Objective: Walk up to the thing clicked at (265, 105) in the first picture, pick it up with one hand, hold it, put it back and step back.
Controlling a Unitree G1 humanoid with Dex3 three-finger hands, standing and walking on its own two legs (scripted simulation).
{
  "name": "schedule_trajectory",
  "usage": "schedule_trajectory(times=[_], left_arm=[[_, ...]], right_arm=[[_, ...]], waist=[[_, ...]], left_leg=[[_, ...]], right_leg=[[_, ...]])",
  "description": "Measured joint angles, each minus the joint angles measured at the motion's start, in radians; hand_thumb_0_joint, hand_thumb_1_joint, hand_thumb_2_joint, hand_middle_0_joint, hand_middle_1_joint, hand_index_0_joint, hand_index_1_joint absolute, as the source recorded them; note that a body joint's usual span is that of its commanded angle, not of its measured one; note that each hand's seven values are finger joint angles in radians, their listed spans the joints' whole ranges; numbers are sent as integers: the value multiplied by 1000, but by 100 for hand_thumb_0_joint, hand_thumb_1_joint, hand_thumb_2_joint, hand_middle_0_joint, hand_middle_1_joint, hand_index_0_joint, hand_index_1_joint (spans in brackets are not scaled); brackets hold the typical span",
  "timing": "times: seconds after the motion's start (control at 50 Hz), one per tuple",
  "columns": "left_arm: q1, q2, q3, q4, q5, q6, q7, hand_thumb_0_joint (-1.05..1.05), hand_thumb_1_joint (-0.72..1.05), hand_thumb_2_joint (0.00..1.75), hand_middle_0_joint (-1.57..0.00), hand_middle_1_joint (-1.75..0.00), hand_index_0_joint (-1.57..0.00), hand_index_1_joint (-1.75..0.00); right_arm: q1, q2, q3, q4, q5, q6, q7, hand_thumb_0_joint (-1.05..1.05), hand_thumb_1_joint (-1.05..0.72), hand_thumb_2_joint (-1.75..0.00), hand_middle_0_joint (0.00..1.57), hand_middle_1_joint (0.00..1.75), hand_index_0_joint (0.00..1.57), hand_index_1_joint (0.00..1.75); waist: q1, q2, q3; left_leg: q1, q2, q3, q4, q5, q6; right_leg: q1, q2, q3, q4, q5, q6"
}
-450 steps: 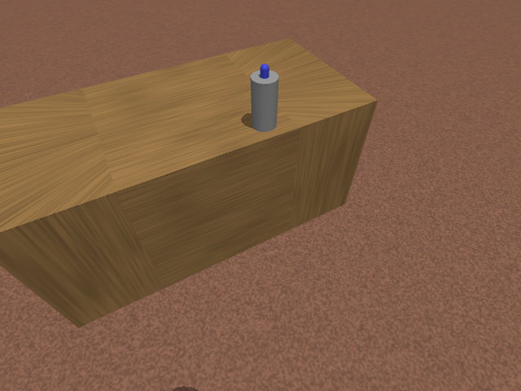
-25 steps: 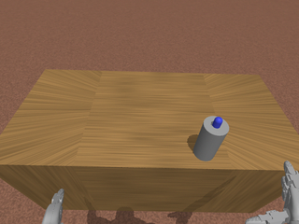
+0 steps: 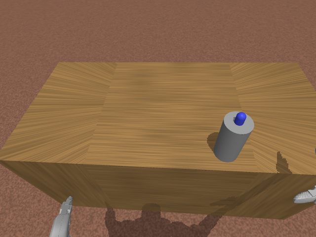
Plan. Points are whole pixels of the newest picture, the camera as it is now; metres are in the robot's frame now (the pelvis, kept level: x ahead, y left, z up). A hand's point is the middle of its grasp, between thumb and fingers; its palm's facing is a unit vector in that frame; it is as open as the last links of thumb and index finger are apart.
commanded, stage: go down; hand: right
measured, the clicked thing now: (232, 135) +0.44 -0.20 -0.05
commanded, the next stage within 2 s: none
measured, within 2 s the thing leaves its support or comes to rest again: neither
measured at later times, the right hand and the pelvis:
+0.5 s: hand out of the picture +0.31 -0.36 +0.04, palm faces +0.24 +0.97 -0.03, open 17.2 cm; pelvis +0.00 +0.00 -0.02, yaw +0 degrees
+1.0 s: hand out of the picture +0.34 -0.38 +0.04, palm faces +0.22 +0.98 +0.00, open 17.4 cm; pelvis +0.00 +0.00 -0.03, yaw +0 degrees
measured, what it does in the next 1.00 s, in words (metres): stands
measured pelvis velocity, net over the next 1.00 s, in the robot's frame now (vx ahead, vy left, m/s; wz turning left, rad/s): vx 0.00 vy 0.00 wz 0.00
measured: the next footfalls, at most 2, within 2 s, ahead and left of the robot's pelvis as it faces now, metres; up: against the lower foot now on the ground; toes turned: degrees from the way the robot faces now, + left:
none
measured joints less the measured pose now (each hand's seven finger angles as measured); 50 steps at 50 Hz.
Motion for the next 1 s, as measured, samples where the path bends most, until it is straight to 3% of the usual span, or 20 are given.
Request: schedule_trajectory(times=[0.24, 0.7, 1.0], left_arm=[[13, -4, 0, -24, 9, -17, 14, -1, -53, 5, -7, -6, -6, -6], [33, 17, -44, -109, 11, -43, 25, -1, -54, 6, -7, -6, -6, -6], [50, 21, -54, -128, 16, -54, 20, -1, -54, 6, -7, -6, -6, -6]], right_arm=[[-17, -25, -30, 2, 13, -7, 18, -2, 44, -7, 5, 5, 5, 4], [-173, -152, -151, 176, 83, -30, 187, -2, 49, -6, 5, 5, 5, 4], [-226, -212, -172, 195, 68, -16, 212, -2, 53, -6, 4, 5, 5, 4]], waist=[[-1, -1, -30], [46, 0, -67], [55, 14, -78]], left_leg=[[-20, -4, 10, 25, -19, -2], [-205, -9, 15, 178, -80, -2], [-259, -12, 20, 220, -95, -5]], right_leg=[[-32, -4, 11, 44, -27, -2], [-220, -10, 22, 199, -86, -2], [-282, -12, 31, 253, -106, -4]])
